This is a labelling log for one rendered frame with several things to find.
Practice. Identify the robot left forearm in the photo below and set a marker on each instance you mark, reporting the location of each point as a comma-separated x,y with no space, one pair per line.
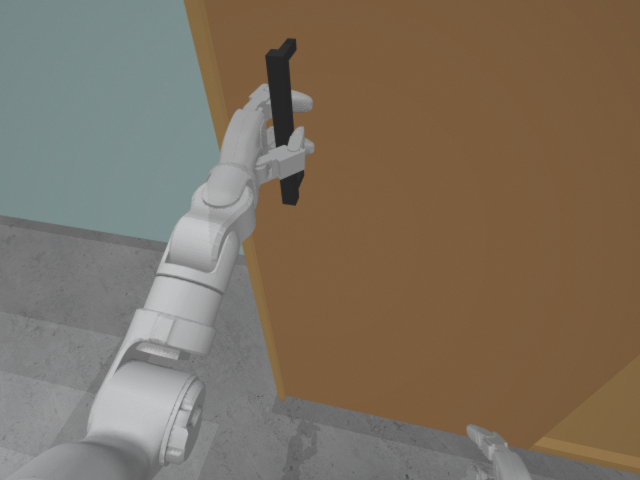
195,271

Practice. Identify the robot left hand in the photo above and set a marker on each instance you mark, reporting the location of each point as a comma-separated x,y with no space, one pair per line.
247,142

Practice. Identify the robot right hand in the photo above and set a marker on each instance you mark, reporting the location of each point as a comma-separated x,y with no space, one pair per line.
507,465

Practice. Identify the robot left upper arm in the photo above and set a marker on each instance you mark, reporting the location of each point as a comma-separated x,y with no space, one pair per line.
147,417

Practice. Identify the handle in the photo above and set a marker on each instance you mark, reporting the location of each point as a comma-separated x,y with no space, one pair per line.
277,63

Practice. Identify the wardrobe door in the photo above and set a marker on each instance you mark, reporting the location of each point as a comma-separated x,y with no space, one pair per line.
465,248
610,418

